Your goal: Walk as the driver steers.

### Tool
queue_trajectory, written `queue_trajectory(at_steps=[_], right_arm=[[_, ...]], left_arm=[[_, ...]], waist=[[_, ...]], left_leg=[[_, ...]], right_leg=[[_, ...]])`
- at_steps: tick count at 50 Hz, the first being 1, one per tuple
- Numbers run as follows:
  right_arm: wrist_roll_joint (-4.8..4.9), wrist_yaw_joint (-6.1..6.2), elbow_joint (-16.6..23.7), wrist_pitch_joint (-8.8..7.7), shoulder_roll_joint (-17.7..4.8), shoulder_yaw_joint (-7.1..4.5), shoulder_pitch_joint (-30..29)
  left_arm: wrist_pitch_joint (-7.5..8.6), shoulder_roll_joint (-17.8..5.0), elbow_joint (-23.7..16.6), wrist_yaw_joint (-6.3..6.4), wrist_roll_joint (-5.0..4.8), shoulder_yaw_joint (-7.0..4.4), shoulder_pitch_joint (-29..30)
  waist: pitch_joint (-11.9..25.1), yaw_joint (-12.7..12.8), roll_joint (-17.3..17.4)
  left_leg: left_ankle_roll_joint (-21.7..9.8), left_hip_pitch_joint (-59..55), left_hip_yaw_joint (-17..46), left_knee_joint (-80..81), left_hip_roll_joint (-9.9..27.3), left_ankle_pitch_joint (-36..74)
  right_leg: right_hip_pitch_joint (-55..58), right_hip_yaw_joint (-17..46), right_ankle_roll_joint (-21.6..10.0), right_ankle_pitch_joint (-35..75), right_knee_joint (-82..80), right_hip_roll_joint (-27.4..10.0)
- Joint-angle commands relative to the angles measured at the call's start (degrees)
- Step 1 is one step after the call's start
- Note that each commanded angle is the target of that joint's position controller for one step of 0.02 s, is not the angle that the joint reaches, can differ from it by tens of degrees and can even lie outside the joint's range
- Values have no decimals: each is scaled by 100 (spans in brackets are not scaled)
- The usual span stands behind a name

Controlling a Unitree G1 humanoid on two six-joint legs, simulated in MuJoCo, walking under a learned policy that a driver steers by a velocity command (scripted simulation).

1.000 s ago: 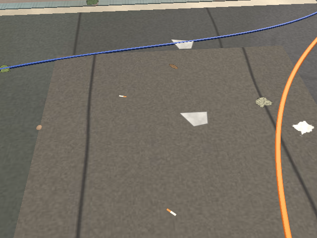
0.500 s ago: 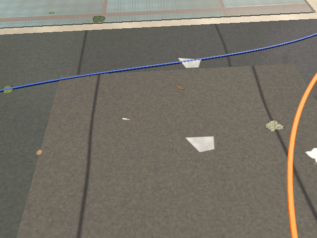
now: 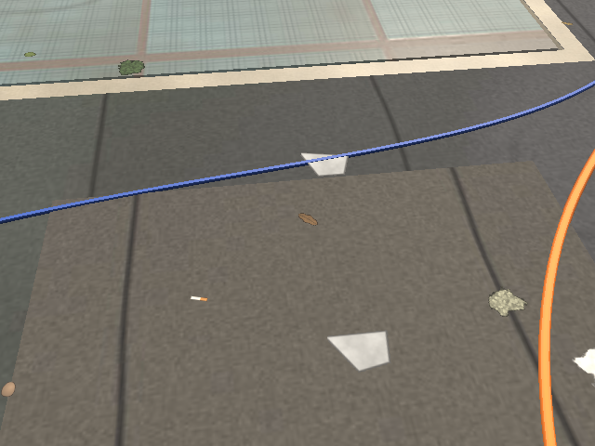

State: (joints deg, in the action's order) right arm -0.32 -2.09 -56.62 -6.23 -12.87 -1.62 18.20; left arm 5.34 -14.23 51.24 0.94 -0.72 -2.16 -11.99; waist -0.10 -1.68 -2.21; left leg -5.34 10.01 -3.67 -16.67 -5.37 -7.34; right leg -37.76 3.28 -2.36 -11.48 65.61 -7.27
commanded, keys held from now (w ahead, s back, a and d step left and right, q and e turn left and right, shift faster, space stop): w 1.00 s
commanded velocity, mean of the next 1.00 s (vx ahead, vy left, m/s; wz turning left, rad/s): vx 0.50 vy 0.00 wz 0.00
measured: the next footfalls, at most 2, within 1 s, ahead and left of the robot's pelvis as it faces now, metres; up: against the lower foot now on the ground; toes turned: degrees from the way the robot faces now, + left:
right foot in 0.30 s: +0.34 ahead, -0.17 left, +0.00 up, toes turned -2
left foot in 0.86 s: +0.65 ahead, +0.07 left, +0.00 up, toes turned +3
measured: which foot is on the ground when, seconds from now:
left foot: down 0.00-0.32, up 0.34-0.84, down 0.86-1.00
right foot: up 0.00-0.28, down 0.30-0.88, up 0.90-1.00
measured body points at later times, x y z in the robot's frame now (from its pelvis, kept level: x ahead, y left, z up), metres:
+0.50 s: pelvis +0.28 -0.08 +0.00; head +0.29 -0.10 +0.45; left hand +0.34 +0.18 -0.12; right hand +0.36 -0.35 -0.14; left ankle +0.27 +0.08 -0.66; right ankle +0.30 -0.16 -0.74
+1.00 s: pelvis +0.55 -0.01 -0.01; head +0.58 +0.00 +0.44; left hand +0.58 +0.25 -0.15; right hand +0.67 -0.27 -0.13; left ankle +0.61 +0.07 -0.74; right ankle +0.44 -0.16 -0.65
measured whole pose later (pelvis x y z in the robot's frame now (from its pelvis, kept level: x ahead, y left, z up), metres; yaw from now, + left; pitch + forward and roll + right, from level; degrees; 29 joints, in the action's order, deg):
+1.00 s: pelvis +0.55 -0.01 -0.01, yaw +1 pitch +2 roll +0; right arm 0.2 -2.0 -51.4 -5.9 -14.0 -3.1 9.4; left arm 5.6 -14.5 55.5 0.2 -1.4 -2.7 -17.5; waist -1.5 0.3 -1.4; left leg -3.8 20.5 -3.7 -27.2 -1.9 -8.5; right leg -22.4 1.8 -3.0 -21.4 67.7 -2.3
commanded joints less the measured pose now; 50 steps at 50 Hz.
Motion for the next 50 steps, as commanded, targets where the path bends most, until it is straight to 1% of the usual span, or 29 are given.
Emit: queue_trajectory(at_steps=[1,6,9,11,13,14,15,16,17,18,19,20,21,22,23,25,28,32,38,41,42,43,44,45,46,47,48,49,50], right_arm=[[5,113,303,-101,-744,-116,-215],[114,209,165,-11,-938,-152,367],[149,214,40,62,-957,-168,645],[149,229,-2,121,-986,-194,692],[152,240,16,183,-1075,-228,556],[135,240,53,213,-1055,-213,426],[68,235,126,223,-868,-139,371],[4,203,287,140,-353,34,793],[101,166,211,-16,-132,115,1026],[236,143,289,-123,-808,-50,584],[292,144,443,-163,-946,-88,101],[227,178,478,-140,-876,-101,-129],[149,209,479,-67,-822,-147,-154],[132,213,453,20,-683,-144,-41],[125,220,416,89,-547,-134,63],[104,239,480,164,-503,-151,-53],[56,243,714,170,-499,-177,-726],[83,180,935,123,-379,-138,-1543],[152,9,1267,43,-419,-103,-2369],[154,-52,1238,-14,-622,-182,-2008],[143,-35,1081,-20,-774,-276,-1454],[136,4,757,-15,-1056,-427,-435],[65,70,553,9,-1537,-549,634],[34,21,459,24,-1730,-562,808],[94,16,508,9,-1187,-418,613],[112,36,612,-6,-963,-350,94],[86,30,720,-11,-847,-300,-407],[35,11,748,-21,-691,-260,-664],[-24,-3,715,-37,-571,-218,-728]], left_arm=[[-24,-265,-248,42,72,-79,-196],[46,-162,-546,-57,1,-29,920],[72,-198,-727,-164,-49,-9,1380],[118,-278,-831,-242,-57,-21,1485],[168,-440,-794,-281,-53,-87,1128],[183,-610,-630,-271,-42,-190,536],[196,-956,-314,-232,-31,-351,-559],[178,-1616,-153,-199,91,-509,-1523],[142,-1445,-62,-230,64,-463,-1738],[155,-998,-133,-236,34,-319,-1348],[144,-763,-271,-225,31,-241,-801],[137,-604,-342,-251,51,-179,-346],[151,-446,-367,-274,77,-132,-127],[154,-376,-321,-299,103,-112,-81],[169,-390,-253,-308,101,-121,-163],[191,-552,-115,-273,101,-164,-369],[141,-650,25,-173,94,-189,-661],[89,-724,159,-92,42,-190,-962],[-35,-795,463,-38,-19,-241,-1404],[-107,-918,458,-9,-28,-295,-1210],[-137,-934,431,-8,-20,-296,-1075],[-160,-803,381,-11,16,-242,-1006],[-146,-613,231,-10,130,-145,-1100],[-3,195,279,-94,62,66,-1839],[131,-466,314,-116,-83,-75,-1415],[207,-747,122,-125,-192,-154,-855],[213,-735,63,-77,-163,-162,-570],[173,-685,44,-36,-69,-208,-443],[93,-574,60,-29,-42,-221,-581]], waist=[[-315,265,440],[-334,-144,454],[-460,-294,499],[-474,-255,534],[-282,13,650],[57,354,645],[766,794,483],[1769,858,-637],[2295,789,-1512],[1600,778,-959],[1000,634,-590],[587,444,-138],[368,264,-127],[274,134,-209],[227,75,-212],[71,17,-131],[-102,148,-61],[-269,384,-109],[-556,567,-132],[-273,261,-280],[69,-60,-326],[674,-496,-217],[1566,-756,611],[2241,-298,2094],[1875,-476,1396],[1083,-376,1102],[678,-165,538],[378,-3,425],[337,180,572]], left_leg=[[-972,589,1185,1175,1594,472],[-702,-72,911,1065,1544,485],[-676,-652,977,823,1763,382],[-613,-1015,1062,574,1944,469],[-498,-1151,1068,122,2001,1213],[-379,-1080,878,-582,1794,2185],[-201,-522,581,-1910,1438,2466],[191,1530,126,-4241,718,710],[300,2927,664,-5539,146,-2369],[166,3479,1091,-6080,539,-2199],[89,3524,931,-5998,854,-1664],[120,3275,800,-5636,1093,-1192],[144,2968,807,-5251,1275,-894],[176,2667,791,-5062,1341,-720],[214,2535,735,-4947,1340,-624],[299,2733,692,-4629,1367,-326],[414,3242,668,-3712,1380,429],[418,3025,480,-2367,1199,1331],[240,3167,437,-1487,1046,940],[23,2305,234,-1276,796,347],[-89,1458,46,-1199,581,311],[-265,40,62,-1241,549,443],[-657,-1791,1516,-1302,1755,488],[-1528,-3404,4269,-443,2838,-657],[-1267,-3102,4344,-101,2652,-1164],[-1001,-2296,3453,-8,2497,-867],[-870,-1399,2791,147,2303,-248],[-812,-706,2315,326,2095,189],[-761,-317,2004,499,1941,366]], right_leg=[[-153,4,156,901,-787,-243],[47,-252,216,1788,-2701,66],[-20,-258,169,1505,-3213,154],[32,-254,28,1076,-3464,209],[676,-388,-142,664,-3692,382],[1510,-551,-271,593,-3823,580],[3021,-363,-505,728,-3727,436],[5382,1738,-1257,532,-3781,-1047],[6209,3861,-1774,-174,-4715,-1686],[5649,3392,-1473,-390,-4831,-1492],[4828,2482,-1247,-22,-4898,-1286],[3992,1838,-1137,482,-5116,-1027],[3457,1393,-1032,748,-5319,-791],[3116,1127,-994,865,-5497,-647],[2940,935,-1032,1099,-5611,-567],[2860,635,-1101,1585,-5750,-530],[3080,390,-1069,1855,-5847,-511],[3184,52,-897,1541,-5956,-356],[4163,86,-841,1540,-5612,-736],[4363,37,-695,2780,-5025,-801],[4264,-110,-597,3730,-4392,-646],[3771,-334,-431,3947,-3220,-320],[2420,-609,-216,2016,-1244,112],[275,-186,69,-1998,493,1148],[-337,476,-57,-2108,1124,831],[-630,313,-151,-1564,1123,542],[-359,152,-140,-980,851,220],[-101,104,-112,-662,527,47],[263,147,-110,-453,325,-97]])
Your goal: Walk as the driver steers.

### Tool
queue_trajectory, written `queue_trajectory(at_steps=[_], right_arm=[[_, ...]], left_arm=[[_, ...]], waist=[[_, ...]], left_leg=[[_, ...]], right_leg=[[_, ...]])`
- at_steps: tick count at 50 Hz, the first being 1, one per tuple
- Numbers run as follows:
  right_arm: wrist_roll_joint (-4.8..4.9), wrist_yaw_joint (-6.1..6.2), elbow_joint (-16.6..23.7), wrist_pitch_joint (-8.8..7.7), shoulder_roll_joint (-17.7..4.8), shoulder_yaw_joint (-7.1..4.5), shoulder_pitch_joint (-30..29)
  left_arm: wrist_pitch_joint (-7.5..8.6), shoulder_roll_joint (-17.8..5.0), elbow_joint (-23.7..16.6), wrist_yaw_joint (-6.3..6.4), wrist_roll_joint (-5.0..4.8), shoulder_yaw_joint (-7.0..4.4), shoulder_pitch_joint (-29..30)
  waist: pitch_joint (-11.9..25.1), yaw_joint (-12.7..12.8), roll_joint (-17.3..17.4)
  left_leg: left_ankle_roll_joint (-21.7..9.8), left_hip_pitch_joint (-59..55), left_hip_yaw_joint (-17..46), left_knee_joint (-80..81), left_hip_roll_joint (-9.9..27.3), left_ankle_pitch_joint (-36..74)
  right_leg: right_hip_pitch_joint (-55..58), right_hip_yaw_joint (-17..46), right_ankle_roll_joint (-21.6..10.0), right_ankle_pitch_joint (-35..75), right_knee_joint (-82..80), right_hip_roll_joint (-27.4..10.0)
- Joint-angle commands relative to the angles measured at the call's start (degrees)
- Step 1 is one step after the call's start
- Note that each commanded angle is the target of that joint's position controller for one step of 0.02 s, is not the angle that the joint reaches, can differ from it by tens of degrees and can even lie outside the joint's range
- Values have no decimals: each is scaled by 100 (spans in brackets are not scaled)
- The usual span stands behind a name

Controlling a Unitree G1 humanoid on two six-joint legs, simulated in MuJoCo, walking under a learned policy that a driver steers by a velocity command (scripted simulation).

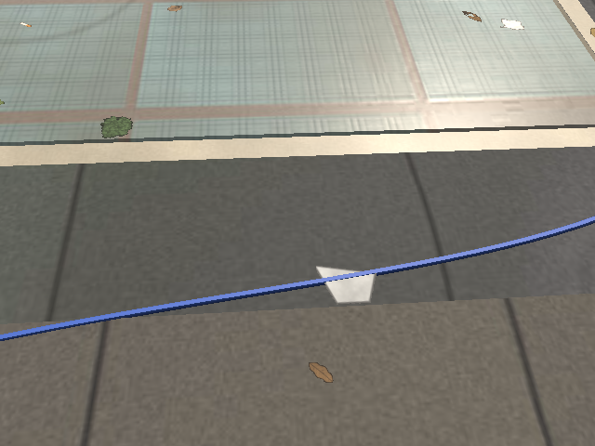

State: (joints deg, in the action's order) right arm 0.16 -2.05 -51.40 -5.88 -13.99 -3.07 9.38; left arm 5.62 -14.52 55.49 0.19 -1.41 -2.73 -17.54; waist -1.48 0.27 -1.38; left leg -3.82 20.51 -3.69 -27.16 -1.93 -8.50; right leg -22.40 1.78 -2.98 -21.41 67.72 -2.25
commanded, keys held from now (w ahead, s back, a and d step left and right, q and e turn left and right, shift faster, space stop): w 0.46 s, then w+q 0.54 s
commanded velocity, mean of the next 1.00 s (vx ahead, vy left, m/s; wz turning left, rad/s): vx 0.50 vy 0.00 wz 0.20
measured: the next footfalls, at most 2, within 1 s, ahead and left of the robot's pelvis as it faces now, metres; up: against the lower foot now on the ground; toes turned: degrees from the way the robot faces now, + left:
right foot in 0.44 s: +0.42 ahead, -0.15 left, +0.00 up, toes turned -3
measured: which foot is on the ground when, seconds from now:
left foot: down 0.00-0.46, up 0.48-1.00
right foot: up 0.00-0.42, down 0.44-1.00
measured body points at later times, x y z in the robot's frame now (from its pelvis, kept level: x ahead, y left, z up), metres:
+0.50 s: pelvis +0.28 -0.06 -0.01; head +0.31 -0.07 +0.44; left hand +0.46 +0.19 -0.11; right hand +0.25 -0.32 -0.16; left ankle +0.09 +0.08 -0.68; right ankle +0.38 -0.15 -0.74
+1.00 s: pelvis +0.54 -0.02 -0.01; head +0.57 +0.00 +0.43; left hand +0.47 +0.24 -0.16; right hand +0.78 -0.20 -0.12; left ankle +0.65 +0.10 -0.73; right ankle +0.38 -0.15 -0.73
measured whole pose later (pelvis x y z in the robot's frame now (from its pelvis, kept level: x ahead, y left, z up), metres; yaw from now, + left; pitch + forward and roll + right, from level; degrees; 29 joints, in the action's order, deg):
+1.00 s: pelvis +0.54 -0.02 -0.01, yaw +14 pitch +2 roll -1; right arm 1.4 -3.4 -46.3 -2.3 -12.7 -3.9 3.2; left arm 3.3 -14.0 56.5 1.7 -0.5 -4.2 -19.0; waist -1.7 2.5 0.5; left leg -6.7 31.9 -4.5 -35.7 1.6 -6.7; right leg 6.8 -16.5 1.7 -25.9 19.6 -1.9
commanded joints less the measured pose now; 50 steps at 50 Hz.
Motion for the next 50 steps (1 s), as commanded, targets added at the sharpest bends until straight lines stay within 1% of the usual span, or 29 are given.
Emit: queue_trajectory(at_steps=[1,2,5,7,11,16,18,19,20,21,22,23,24,25,26,27,28,29,30,32,34,36,39,42,45,46,48,49,50], right_arm=[[-73,-16,139,-80,-422,-69,196],[-55,-3,73,-93,-474,-80,292],[-46,103,-66,-90,-723,-137,584],[-31,170,-138,-45,-739,-132,779],[23,225,-265,1,-782,-120,1109],[62,246,-520,112,-843,-154,1558],[81,272,-564,163,-902,-191,1538],[86,282,-560,185,-940,-209,1465],[89,287,-530,204,-999,-228,1332],[92,286,-496,231,-974,-216,1179],[48,283,-417,236,-813,-147,1131],[-32,241,-295,155,-277,19,1660],[71,193,-407,11,-94,98,1827],[246,173,-326,-84,-695,-64,1341],[316,184,-195,-110,-805,-93,893],[267,228,-173,-69,-729,-114,686],[203,270,-206,28,-680,-172,719],[194,274,-260,128,-531,-173,901],[194,276,-306,204,-375,-164,1018],[194,293,-242,296,-324,-190,908],[159,292,-115,322,-359,-226,584],[124,247,-20,296,-349,-244,341],[95,144,165,272,-263,-202,-178],[84,44,440,274,-143,-128,-749],[105,-70,744,278,-124,-96,-1129],[116,-110,828,281,-149,-103,-1151],[121,-160,916,299,-330,-186,-910],[137,-165,870,311,-496,-273,-484],[155,-141,709,313,-765,-420,300]], left_arm=[[-8,-406,-336,50,28,-158,-140],[-65,-319,-326,59,32,-155,-179],[-132,-362,-531,87,95,-190,371],[-120,-332,-657,71,119,-193,765],[-69,-198,-857,-8,87,-131,1520],[-7,-207,-1147,-166,22,-67,2279],[34,-282,-1227,-237,11,-74,2311],[50,-361,-1208,-256,8,-100,2158],[64,-491,-1132,-257,16,-160,1823],[68,-672,-914,-237,37,-270,1105],[64,-998,-604,-190,69,-414,40],[40,-1589,-458,-141,190,-551,-820],[17,-1327,-404,-158,133,-459,-910],[32,-937,-475,-149,98,-338,-493],[38,-706,-599,-129,111,-266,14],[62,-518,-630,-149,141,-201,425],[107,-336,-631,-165,180,-149,657],[124,-286,-585,-177,219,-139,728],[146,-301,-521,-174,230,-151,669],[176,-462,-411,-122,254,-196,543],[174,-551,-339,-48,275,-225,426],[155,-576,-303,13,274,-225,355],[127,-638,-275,85,238,-224,264],[47,-704,-137,130,191,-250,-115],[-87,-799,-66,142,129,-296,-316],[-128,-848,-81,148,108,-313,-269],[-190,-1026,-169,185,70,-363,-83],[-229,-1113,-212,207,59,-385,8],[-260,-1168,-262,214,35,-387,161]], waist=[[435,57,556],[357,97,553],[77,35,409],[8,-61,391],[-143,-298,446],[-386,-522,462],[-364,-427,533],[-267,-308,591],[-49,-96,678],[369,300,665],[1071,714,485],[2034,652,-705],[2569,614,-1414],[1759,641,-898],[1109,500,-563],[652,297,-184],[414,100,-252],[329,-34,-387],[276,-87,-382],[95,-144,-288],[-35,-96,-187],[-76,-57,-177],[-212,92,-136],[-419,317,-29],[-511,397,-44],[-485,336,-96],[-162,74,-345],[125,-198,-472],[550,-652,-447]], left_leg=[[-934,-1172,1814,1701,1506,562],[-977,-1032,1629,1812,1466,715],[-1027,-1065,1336,2024,1467,1080],[-947,-1252,1161,2056,1411,1208],[-753,-1426,787,2098,1237,1102],[-749,-2281,800,1788,1551,1142],[-682,-2569,840,1529,1713,1511],[-624,-2630,827,1348,1741,1915],[-554,-2616,760,992,1696,2776],[-434,-2454,564,191,1476,3626],[-249,-1674,340,-1114,1156,3328],[126,474,70,-3407,385,977],[207,1679,784,-4650,-185,-2381],[74,2223,1182,-5140,189,-2227],[-8,2259,1019,-5013,514,-1698],[2,1998,922,-4610,759,-1236],[-3,1682,961,-4237,938,-931],[5,1360,990,-4091,998,-744],[21,1239,980,-4020,1008,-647],[67,1510,1052,-3814,998,-269],[122,1959,1190,-3353,955,261],[160,2113,1172,-2791,885,842],[164,2005,801,-1923,830,1441],[102,2241,540,-1384,812,1401],[-9,2465,253,-1082,731,821],[-77,2323,117,-1004,654,551],[-275,1529,-276,-991,291,-25],[-403,891,-423,-1018,59,-292],[-592,-223,-455,-677,-164,-81]], right_leg=[[-1106,272,-26,623,-50,-630],[-1092,221,10,678,-199,-655],[-1659,174,175,1331,-921,-717],[-1921,139,244,1906,-1538,-694],[-1724,-75,240,2770,-2812,-477],[-1887,-157,141,2440,-3577,-310],[-1754,-170,2,2044,-3758,-248],[-1447,-225,-77,1851,-3840,-169],[-857,-361,-174,1705,-3893,1],[163,-532,-314,1773,-4012,208],[1801,-238,-555,1953,-3848,-47],[4150,2019,-1324,1649,-3906,-1564],[4783,4015,-1784,957,-4892,-2224],[4107,3349,-1433,603,-5005,-2025],[3206,2409,-1165,799,-5123,-1829],[2315,1756,-996,1118,-5380,-1586],[1774,1245,-834,1306,-5597,-1352],[1419,934,-771,1393,-5775,-1249],[1225,706,-788,1565,-5904,-1205],[1138,289,-817,1950,-6069,-1194],[1319,-9,-792,2241,-6124,-1204],[1483,-326,-711,2421,-6152,-1157],[1618,-789,-576,2496,-6224,-1088],[2210,-1019,-551,2735,-6114,-1258],[2903,-1185,-532,3348,-5732,-1473],[2997,-1271,-492,3857,-5530,-1509],[3042,-1453,-374,5798,-4826,-1503],[2981,-1512,-309,6646,-4149,-1475],[2664,-1595,-174,6784,-3091,-1327]])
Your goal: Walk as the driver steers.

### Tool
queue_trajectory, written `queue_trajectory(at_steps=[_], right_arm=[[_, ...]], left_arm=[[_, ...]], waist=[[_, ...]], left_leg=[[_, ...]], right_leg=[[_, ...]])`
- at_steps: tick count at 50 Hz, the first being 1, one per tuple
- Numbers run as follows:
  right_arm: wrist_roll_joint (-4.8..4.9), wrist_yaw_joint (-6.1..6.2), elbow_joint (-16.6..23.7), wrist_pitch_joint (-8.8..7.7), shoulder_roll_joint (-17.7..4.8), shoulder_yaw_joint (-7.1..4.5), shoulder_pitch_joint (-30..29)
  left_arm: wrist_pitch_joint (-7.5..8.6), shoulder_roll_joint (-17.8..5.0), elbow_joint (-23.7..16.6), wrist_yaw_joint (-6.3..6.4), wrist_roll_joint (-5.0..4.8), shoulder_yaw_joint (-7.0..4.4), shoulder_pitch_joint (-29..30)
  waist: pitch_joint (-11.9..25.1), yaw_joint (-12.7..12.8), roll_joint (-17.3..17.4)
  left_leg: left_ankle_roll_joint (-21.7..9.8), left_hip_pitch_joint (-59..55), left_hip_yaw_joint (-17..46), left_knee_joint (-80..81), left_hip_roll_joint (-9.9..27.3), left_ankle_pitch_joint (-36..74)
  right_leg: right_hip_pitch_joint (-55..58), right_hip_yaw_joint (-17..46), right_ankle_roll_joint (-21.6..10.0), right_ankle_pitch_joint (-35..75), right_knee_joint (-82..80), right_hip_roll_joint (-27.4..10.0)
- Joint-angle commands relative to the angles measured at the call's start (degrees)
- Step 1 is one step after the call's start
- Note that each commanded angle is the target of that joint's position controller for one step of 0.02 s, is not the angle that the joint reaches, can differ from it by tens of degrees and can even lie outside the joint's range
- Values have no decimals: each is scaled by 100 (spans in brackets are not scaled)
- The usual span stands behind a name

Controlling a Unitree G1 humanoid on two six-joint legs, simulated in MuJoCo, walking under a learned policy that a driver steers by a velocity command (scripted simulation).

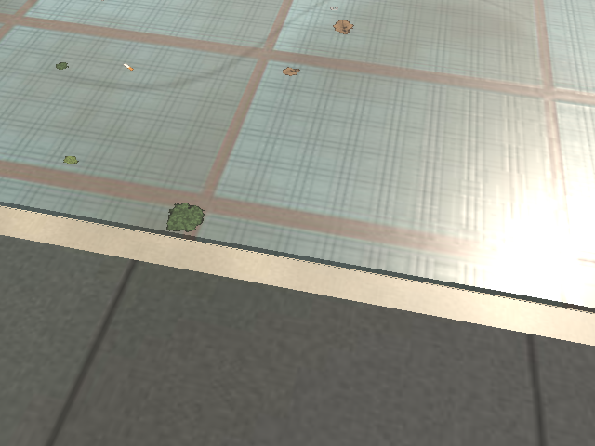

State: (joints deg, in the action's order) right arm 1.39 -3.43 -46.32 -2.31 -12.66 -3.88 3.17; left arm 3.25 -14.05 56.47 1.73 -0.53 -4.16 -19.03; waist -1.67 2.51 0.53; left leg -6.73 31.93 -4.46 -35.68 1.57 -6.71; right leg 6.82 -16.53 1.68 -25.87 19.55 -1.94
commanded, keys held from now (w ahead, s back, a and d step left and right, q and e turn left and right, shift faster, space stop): w+q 0.08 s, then q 0.36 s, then e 0.56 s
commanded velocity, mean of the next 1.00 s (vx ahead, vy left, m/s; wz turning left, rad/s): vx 0.16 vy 0.00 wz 0.17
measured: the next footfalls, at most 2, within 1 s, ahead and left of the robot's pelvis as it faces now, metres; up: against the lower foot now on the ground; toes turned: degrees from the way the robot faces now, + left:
left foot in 0.02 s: +0.17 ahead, +0.09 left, +0.00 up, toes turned +4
right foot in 0.46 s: +0.41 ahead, -0.05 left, +0.00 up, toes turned +22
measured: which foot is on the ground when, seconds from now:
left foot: up 0.00-0.00, down 0.02-0.48, up 0.50-0.80, down 0.82-1.00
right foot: down 0.00-0.02, up 0.04-0.44, down 0.46-0.82, up 0.84-1.00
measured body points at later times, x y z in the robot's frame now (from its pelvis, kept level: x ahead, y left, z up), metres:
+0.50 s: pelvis +0.24 +0.01 +0.00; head +0.27 +0.02 +0.45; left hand +0.36 +0.31 -0.08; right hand +0.42 -0.24 -0.11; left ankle +0.14 +0.09 -0.71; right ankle +0.38 -0.06 -0.72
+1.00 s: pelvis +0.27 +0.04 +0.02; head +0.30 +0.06 +0.47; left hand +0.36 +0.35 -0.09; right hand +0.43 -0.22 -0.08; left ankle +0.24 +0.15 -0.72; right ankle +0.30 -0.09 -0.64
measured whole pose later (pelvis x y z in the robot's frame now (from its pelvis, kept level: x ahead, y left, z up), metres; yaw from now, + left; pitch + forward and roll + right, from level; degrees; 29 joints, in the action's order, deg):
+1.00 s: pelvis +0.27 +0.04 +0.02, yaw +7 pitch +2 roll -1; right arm -0.7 2.8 -43.5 -0.1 -14.5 -3.7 11.4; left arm -2.1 -19.7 42.6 1.1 -1.2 -6.0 -10.7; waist -1.5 -0.3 -2.2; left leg -0.5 12.2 -0.8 -25.4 1.3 -15.0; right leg -31.9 3.9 4.1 -23.6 61.6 3.2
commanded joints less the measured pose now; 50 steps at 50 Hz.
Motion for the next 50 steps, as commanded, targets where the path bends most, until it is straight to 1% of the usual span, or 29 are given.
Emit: queue_trajectory(at_steps=[1,2,3,4,5,6,7,9,11,14,18,22,23,24,25,26,27,28,30,33,37,40,41,42,43,44,46,47,50], right_arm=[[24,104,-29,-16,-1351,-554,1871],[45,202,-96,-8,-1937,-652,2051],[-49,187,66,-87,-1773,-545,2184],[-107,191,53,-143,-1373,-438,2064],[-71,194,155,-190,-1110,-366,1589],[-71,183,303,-206,-949,-310,1052],[-89,208,414,-201,-808,-255,784],[-109,265,477,-182,-932,-262,727],[-121,347,486,-158,-1185,-329,838],[-24,465,503,8,-1226,-354,976],[-11,550,517,194,-1163,-333,1155],[-18,608,732,243,-1056,-287,821],[-74,606,800,218,-861,-213,805],[-210,613,879,179,-541,-102,986],[-107,590,840,162,-502,-71,2055],[-111,560,523,209,-1004,-150,2358],[-110,568,478,316,-1189,-197,1790],[-162,596,429,417,-1061,-186,1532],[-204,593,555,497,-919,-160,1157],[-138,624,534,397,-686,-89,1011],[-90,632,475,313,-788,-127,949],[-111,558,379,232,-813,-165,1147],[-188,570,386,221,-1037,-223,1306],[-307,592,362,248,-1492,-332,1349],[-439,583,496,231,-1481,-333,1089],[-463,613,651,166,-1212,-241,764],[-249,642,776,93,-977,-174,279],[-183,643,764,83,-946,-151,315],[-187,667,663,175,-1052,-185,648]], left_arm=[[7,-1189,-453,62,-34,-219,362],[152,-330,-722,-41,180,19,-4],[445,-452,-919,-141,-35,59,236],[606,-730,-1090,-206,-239,-18,851],[663,-751,-1121,-194,-222,-9,1003],[637,-787,-1039,-133,-62,-60,989],[544,-903,-1019,-96,36,-135,871],[350,-778,-1101,-69,99,-153,734],[243,-599,-1226,-20,148,-103,915],[186,-475,-1402,-29,143,-30,1381],[134,-587,-1651,-118,66,-24,1949],[243,-868,-1637,-153,121,-125,1572],[292,-1022,-1579,-137,211,-152,1242],[281,-1235,-1597,-91,340,-154,951],[200,-1275,-1471,-115,432,-155,786],[170,-722,-1585,-149,225,-22,1076],[132,-384,-1660,-186,156,93,1315],[67,-355,-1614,-250,171,143,1422],[-86,-722,-1627,-265,109,54,1668],[-217,-1109,-1633,-191,87,-119,1389],[-290,-1125,-1695,-105,4,-173,1294],[-400,-1064,-1739,-7,-100,-186,1290],[-402,-943,-1768,11,-92,-154,1237],[-364,-722,-1972,-8,-83,-110,1401],[-297,-850,-2021,-34,-59,-149,1383],[-279,-1095,-1910,-58,-20,-266,1178],[-410,-1042,-1607,-32,-43,-312,637],[-467,-933,-1598,-24,-31,-283,619],[-523,-700,-1901,-94,-102,-163,1073]], waist=[[1072,-1324,-284],[1433,-784,1231],[2314,-851,1025],[1701,-1003,653],[1083,-775,281],[698,-465,-118],[586,-258,-164],[510,-46,-132],[478,-46,5],[675,-221,348],[761,-463,573],[741,-136,726],[1021,-23,521],[1546,-59,-306],[2077,-566,-1905],[2029,-598,-1231],[1445,-405,-755],[1174,-413,-465],[583,-457,-643],[700,-287,-975],[846,-260,-1050],[776,-451,-960],[817,-481,-669],[536,-385,631],[433,-421,1460],[422,-294,1066],[425,-35,558],[404,-93,543],[309,-344,750]], left_leg=[[-584,-3085,323,545,-300,-67],[-1452,-4977,3204,794,1173,-357],[-2048,-5662,5385,1771,1870,-850],[-1669,-5379,4559,1880,1651,-551],[-1416,-4482,3633,1807,1410,366],[-1219,-3497,2961,1785,1179,1483],[-1123,-2847,2503,1818,1018,2298],[-1087,-2142,2148,1864,872,3237],[-998,-1754,1751,1827,623,3856],[-629,-1611,1463,1584,249,3608],[-329,-1878,1961,1236,283,2467],[-140,-2267,2716,438,243,1599],[72,-2139,2459,-194,-19,1286],[335,-1443,1857,-1445,-528,-453],[672,-340,1631,-2624,-1108,-3514],[848,-279,1890,-3103,-622,-3329],[997,-213,1661,-3242,-442,-3009],[1071,-266,1382,-3013,-288,-2780],[1118,-660,1056,-1984,-163,-2384],[1083,-1143,753,-869,-422,-2112],[916,-1414,853,-68,-463,-1474],[626,-2260,719,1106,-427,-668],[390,-2809,1096,1301,133,-608],[-186,-2791,2119,1688,1057,-650],[-811,-2425,3061,2082,2006,296],[-924,-2374,2887,1948,2083,1142],[-477,-2612,1948,1589,1547,1849],[-436,-2724,1701,1507,1480,2209],[-495,-2970,1180,1535,1310,2317]], right_leg=[[-1422,229,-386,5912,3295,-1100],[-3987,478,-42,488,5399,-24],[-4934,1926,-62,-859,6407,500],[-5515,2242,-235,-384,6354,133],[-5394,2185,-314,93,5866,-124],[-4941,2126,-252,328,5371,-316],[-4454,2109,-173,405,5086,-427],[-4021,2014,12,472,4576,-418],[-3892,1849,153,922,3805,-214],[-3539,1757,206,2057,2492,135],[-3336,1911,206,2568,1466,389],[-2844,2105,-49,2559,460,339],[-2102,2264,-285,3659,250,-96],[-901,3195,-737,5932,510,-1103],[87,5058,-2008,6621,433,-2284],[-289,5386,-2093,4961,310,-2215],[-778,4576,-1800,4103,312,-1722],[-1247,4196,-1550,3247,173,-1345],[-2171,3803,-1296,2406,-147,-885],[-2049,3677,-1301,2444,-189,-631],[-1906,4100,-1324,1808,-265,-726],[-2473,3974,-996,1152,-108,-433],[-3061,3750,-748,760,262,-229],[-4003,2776,-416,111,1227,458],[-4264,2152,-179,-673,2616,774],[-4285,2349,-50,-729,3744,549],[-4434,2349,121,-218,4538,476],[-4556,2316,216,-28,4772,429],[-4643,1932,416,402,4207,259]])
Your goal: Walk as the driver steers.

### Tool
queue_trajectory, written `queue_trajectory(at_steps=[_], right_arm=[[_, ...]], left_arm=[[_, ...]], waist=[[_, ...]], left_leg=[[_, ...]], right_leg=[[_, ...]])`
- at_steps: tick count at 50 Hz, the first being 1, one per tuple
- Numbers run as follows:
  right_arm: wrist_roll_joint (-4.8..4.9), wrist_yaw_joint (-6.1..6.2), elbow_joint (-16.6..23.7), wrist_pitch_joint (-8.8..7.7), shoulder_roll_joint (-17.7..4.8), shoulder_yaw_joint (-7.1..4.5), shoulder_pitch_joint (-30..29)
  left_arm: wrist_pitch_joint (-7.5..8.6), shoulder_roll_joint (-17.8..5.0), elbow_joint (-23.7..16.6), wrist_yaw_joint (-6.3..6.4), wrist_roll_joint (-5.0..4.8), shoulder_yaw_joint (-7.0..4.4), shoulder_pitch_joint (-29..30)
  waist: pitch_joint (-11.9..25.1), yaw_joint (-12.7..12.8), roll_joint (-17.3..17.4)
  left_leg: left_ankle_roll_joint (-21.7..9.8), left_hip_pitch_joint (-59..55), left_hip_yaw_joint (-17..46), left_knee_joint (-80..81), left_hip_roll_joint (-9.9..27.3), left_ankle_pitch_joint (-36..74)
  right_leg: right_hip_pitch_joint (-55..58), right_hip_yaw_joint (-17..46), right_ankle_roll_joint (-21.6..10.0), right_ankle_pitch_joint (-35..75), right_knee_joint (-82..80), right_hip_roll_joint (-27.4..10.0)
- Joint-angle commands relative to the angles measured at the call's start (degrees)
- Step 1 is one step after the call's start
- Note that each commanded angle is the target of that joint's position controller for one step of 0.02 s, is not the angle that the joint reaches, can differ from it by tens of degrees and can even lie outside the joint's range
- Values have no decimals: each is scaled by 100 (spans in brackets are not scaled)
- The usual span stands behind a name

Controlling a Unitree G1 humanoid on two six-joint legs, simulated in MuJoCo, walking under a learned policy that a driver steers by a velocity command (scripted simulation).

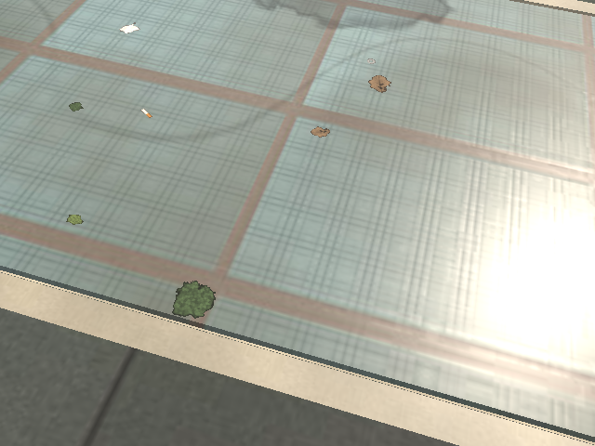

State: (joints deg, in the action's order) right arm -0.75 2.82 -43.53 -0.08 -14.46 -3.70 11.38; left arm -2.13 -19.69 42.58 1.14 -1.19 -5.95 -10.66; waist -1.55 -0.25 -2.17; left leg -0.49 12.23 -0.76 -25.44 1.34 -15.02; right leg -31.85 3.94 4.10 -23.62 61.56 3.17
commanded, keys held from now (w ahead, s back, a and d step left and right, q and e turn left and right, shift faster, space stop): e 0.56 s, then no key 0.44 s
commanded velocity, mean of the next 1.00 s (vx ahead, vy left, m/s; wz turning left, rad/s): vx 0.00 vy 0.00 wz -0.43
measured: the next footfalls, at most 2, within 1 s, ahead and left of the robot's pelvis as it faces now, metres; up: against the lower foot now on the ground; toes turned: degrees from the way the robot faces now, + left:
right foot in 0.22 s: +0.04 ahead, -0.15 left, +0.00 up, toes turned -10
left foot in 0.68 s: +0.11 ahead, +0.04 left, +0.00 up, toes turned -25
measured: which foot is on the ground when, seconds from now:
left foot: down 0.00-0.22, up 0.24-0.66, down 0.68-1.00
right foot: up 0.00-0.20, down 0.22-0.68, up 0.70-0.96, down 0.98-1.00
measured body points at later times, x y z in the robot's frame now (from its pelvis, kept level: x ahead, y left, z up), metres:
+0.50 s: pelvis +0.00 -0.05 +0.00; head +0.04 -0.08 +0.45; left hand +0.24 +0.18 -0.08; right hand +0.07 -0.37 -0.11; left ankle +0.06 +0.10 -0.69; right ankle +0.00 -0.14 -0.74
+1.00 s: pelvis +0.00 -0.03 -0.01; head +0.03 -0.04 +0.44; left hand +0.25 +0.15 -0.11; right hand +0.02 -0.32 -0.11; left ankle +0.07 +0.08 -0.74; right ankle -0.07 -0.15 -0.75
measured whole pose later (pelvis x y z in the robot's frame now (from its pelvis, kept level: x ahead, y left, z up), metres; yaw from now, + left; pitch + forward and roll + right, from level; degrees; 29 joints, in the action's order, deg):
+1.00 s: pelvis +0.00 -0.03 -0.01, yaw -26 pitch +0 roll +0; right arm -0.3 0.3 -41.4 -0.4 -13.6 -1.7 9.8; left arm -2.6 -15.8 39.4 0.9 -0.1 -3.1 -11.3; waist -1.9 -0.4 -0.8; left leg 0.7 15.6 1.5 -30.2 0.4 -14.9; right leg -11.5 3.8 1.8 -16.0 27.6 -0.3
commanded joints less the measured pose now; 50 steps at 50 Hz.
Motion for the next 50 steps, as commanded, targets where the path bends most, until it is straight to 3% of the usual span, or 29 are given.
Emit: queue_trajectory(at_steps=[1,4,7,10,11,12,13,14,15,16,17,19,23,26,30,32,33,34,35,36,37,39,40,44,45,47,48,49,50], right_arm=[[23,58,360,-14,-924,-224,-69],[41,44,376,53,-1199,-313,-45],[122,-34,374,39,-1336,-366,-59],[267,-86,308,-29,-1240,-348,-125],[168,-122,205,-74,-1036,-299,208],[-182,-163,519,-116,-580,-127,139],[-94,-143,679,-145,-790,-172,-403],[76,-125,708,-114,-989,-231,-597],[111,-87,665,-76,-1005,-248,-574],[54,-30,584,-36,-1017,-265,-512],[16,0,577,-5,-1062,-291,-410],[19,-24,540,-8,-942,-269,-227],[37,-50,594,-38,-759,-185,-378],[64,-108,651,-72,-775,-177,-484],[116,-204,669,-160,-842,-204,-355],[103,-262,622,-212,-761,-197,-124],[55,-271,616,-228,-799,-208,-56],[-66,-246,701,-225,-1113,-251,-6],[-186,-234,678,-176,-1471,-304,-216],[-211,-236,760,-202,-1144,-236,-253],[-144,-221,793,-214,-1056,-198,-337],[32,-192,790,-211,-911,-144,-566],[55,-182,768,-203,-801,-90,-588],[21,-187,666,-77,-775,-73,-432],[27,-191,624,-44,-862,-95,-283],[104,-202,592,-4,-890,-76,-262],[137,-214,528,-31,-821,-45,-96],[89,-242,485,-106,-754,-5,77],[-69,-308,528,-204,-648,43,181]], left_arm=[[9,-98,-623,-68,-37,51,397],[-4,-61,-867,-194,-21,116,574],[-39,-248,-961,-269,-26,49,486],[-68,-321,-854,-270,7,-48,-15],[-60,-644,-823,-195,10,-170,-308],[-43,-1459,-959,-87,93,-333,-493],[87,-1217,-1004,-167,231,-229,-658],[197,-1052,-991,-210,247,-174,-473],[249,-892,-976,-179,159,-142,-155],[236,-738,-1011,-140,66,-92,94],[201,-701,-1053,-103,28,-61,296],[157,-708,-1095,-50,88,-52,353],[119,-784,-1080,37,61,-86,228],[76,-854,-1110,35,71,-113,247],[28,-801,-1138,-12,61,-87,307],[-7,-694,-1138,1,22,-29,408],[-11,-575,-1100,16,16,16,295],[12,-318,-1088,17,99,104,62],[65,-247,-1178,12,86,114,-85],[113,-656,-1139,38,154,-3,42],[108,-903,-1051,41,87,-112,54],[13,-656,-852,66,90,-94,-97],[-18,-454,-804,59,86,-38,-128],[17,85,-879,-11,87,190,192],[28,41,-879,-23,59,183,235],[43,-34,-714,-43,38,146,-44],[47,-85,-656,-47,85,145,-112],[47,-301,-703,-17,150,125,-142],[31,-689,-741,41,196,59,-207]], waist=[[337,-166,1069],[442,-260,1215],[444,-231,1305],[515,92,1116],[776,138,406],[969,17,-1549],[1431,474,-1126],[1143,442,-631],[845,259,-438],[709,151,-247],[647,12,-321],[736,-85,-444],[765,33,-513],[667,101,-636],[722,119,-759],[772,-53,-719],[768,-84,-595],[869,45,143],[553,376,1540],[565,113,1561],[449,89,1220],[307,168,960],[292,173,938],[494,-43,1305],[543,-126,1367],[559,18,1285],[518,38,1168],[615,-22,882],[785,-235,30]], left_leg=[[-1140,-1122,742,498,1361,3082],[-1161,-953,509,475,1499,3013],[-1100,-792,392,319,1622,2930],[-629,-404,16,-466,1446,2422],[-172,284,-437,-1413,1117,1618],[455,2197,-789,-3352,314,-1904],[533,2669,213,-4358,-82,-2708],[479,2757,451,-4712,43,-2344],[419,2801,496,-4584,137,-1832],[418,2762,541,-4333,198,-1449],[442,2481,546,-4136,180,-1150],[491,2135,464,-3857,4,-771],[555,1878,534,-2650,-137,-523],[523,1503,569,-2019,-256,-519],[397,1031,536,-1256,-313,-547],[257,391,400,-224,-300,121],[132,-72,490,312,-119,697],[-188,-579,1335,574,805,1233],[-1023,-476,2406,749,1633,2121],[-1647,-138,2933,900,2109,1990],[-1621,-86,2658,880,1913,1767],[-1218,-141,1953,732,1397,1517],[-1151,-146,1704,671,1250,1743],[-1060,-336,1100,453,870,2188],[-1105,-420,1174,383,916,2242],[-1023,-351,1196,206,898,2199],[-836,-189,1184,191,839,2062],[-508,132,1136,133,764,1675],[-196,458,730,-224,410,1105]], right_leg=[[-696,-190,203,233,-331,-324],[36,-484,123,179,-1248,-445],[615,-763,-82,254,-1982,-365],[1742,-906,-505,1412,-3555,-126],[2791,-269,-762,2778,-3879,-430],[3973,2018,-1668,5591,-3645,-2137],[3670,2705,-2655,5668,-3852,-2703],[3405,2241,-2524,5039,-3969,-2386],[3129,1809,-2168,4407,-3984,-2014],[2893,1600,-1911,3939,-4015,-1775],[2537,1446,-1807,3728,-4084,-1610],[2290,1359,-1791,3513,-4162,-1421],[2253,1569,-1770,2696,-4151,-1312],[1954,1896,-1746,2006,-4165,-1254],[2016,2307,-1665,2152,-3956,-1251],[1925,2275,-1466,2323,-3677,-1088],[1721,2175,-1234,1981,-3517,-904],[1276,1731,-882,963,-2836,-519],[485,692,-548,-536,-2081,362],[422,581,-271,-1295,-918,160],[313,626,-177,-1112,-182,114],[180,665,10,-605,220,61],[262,648,76,-436,134,35],[1110,-100,161,-348,-1781,-264],[1282,-200,151,-289,-2204,-249],[1888,-371,25,783,-3579,-181],[2285,-296,-102,1442,-4211,-200],[2801,129,-281,2078,-4187,-530],[3144,611,-545,3292,-3752,-1089]])
Velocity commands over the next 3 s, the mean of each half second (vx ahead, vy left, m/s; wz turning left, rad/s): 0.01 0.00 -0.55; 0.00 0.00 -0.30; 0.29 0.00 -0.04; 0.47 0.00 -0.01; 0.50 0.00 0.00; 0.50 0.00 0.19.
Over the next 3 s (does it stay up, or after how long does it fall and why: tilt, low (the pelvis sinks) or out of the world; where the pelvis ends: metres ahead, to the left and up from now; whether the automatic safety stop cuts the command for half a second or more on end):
stays up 0.83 -0.46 0.00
